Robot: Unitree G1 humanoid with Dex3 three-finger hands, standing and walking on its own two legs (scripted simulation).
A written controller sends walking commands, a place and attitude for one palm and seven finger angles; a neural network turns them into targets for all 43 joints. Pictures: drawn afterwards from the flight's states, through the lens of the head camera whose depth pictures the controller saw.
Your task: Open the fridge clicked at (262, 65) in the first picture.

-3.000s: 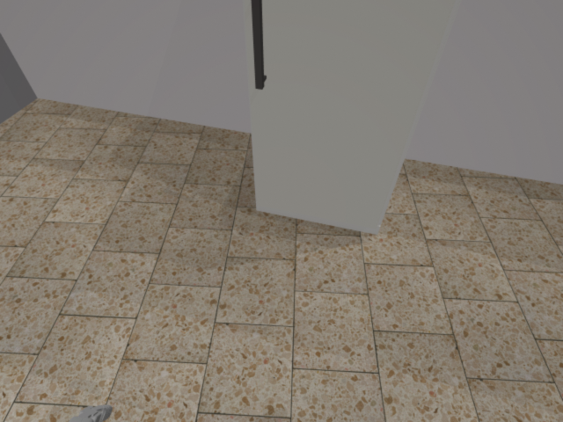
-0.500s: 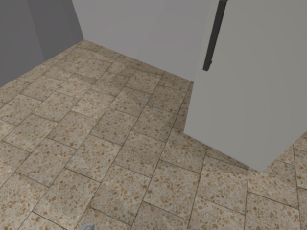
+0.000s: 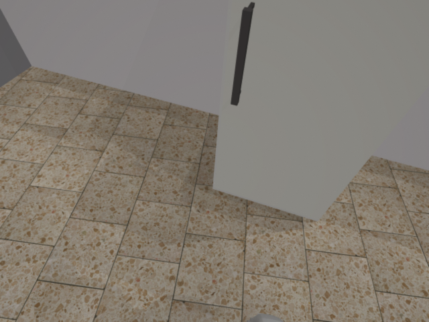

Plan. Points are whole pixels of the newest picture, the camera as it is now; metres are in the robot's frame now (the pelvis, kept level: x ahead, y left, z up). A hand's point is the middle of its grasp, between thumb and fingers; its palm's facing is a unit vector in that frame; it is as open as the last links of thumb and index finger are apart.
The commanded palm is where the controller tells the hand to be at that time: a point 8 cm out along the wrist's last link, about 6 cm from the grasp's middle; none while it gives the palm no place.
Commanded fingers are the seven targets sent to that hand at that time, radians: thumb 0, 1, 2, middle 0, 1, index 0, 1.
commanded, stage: turn to face it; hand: left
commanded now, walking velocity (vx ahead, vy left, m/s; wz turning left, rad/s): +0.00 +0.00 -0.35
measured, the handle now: (242, 59) +0.78 -0.01 +0.08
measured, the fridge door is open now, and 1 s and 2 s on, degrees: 0 0 0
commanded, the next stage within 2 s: take the last steps up to it in 0.22 s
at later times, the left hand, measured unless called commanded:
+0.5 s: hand out of the picture +0.12 +0.14 -0.17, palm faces -0.12 -0.98 -0.18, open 7.4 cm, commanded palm none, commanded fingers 0.00 0.90 0.90 -0.20 -0.30 -0.20 -0.30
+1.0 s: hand (177, 274) +0.24 +0.10 -0.18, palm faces -0.23 -0.96 -0.17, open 7.4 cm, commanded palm none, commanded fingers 0.00 0.90 0.90 -0.20 -0.30 -0.20 -0.30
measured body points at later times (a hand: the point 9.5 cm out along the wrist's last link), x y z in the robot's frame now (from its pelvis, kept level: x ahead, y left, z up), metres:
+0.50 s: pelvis +0.01 -0.03 +0.00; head +0.03 -0.03 +0.44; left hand +0.13 +0.19 -0.15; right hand +0.00 -0.28 -0.16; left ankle +0.03 +0.10 -0.72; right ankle +0.00 -0.14 -0.74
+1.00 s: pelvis +0.14 -0.05 -0.01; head +0.17 -0.06 +0.43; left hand +0.26 +0.16 -0.17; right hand -0.02 -0.21 -0.16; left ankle +0.04 +0.09 -0.74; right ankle +0.19 -0.17 -0.74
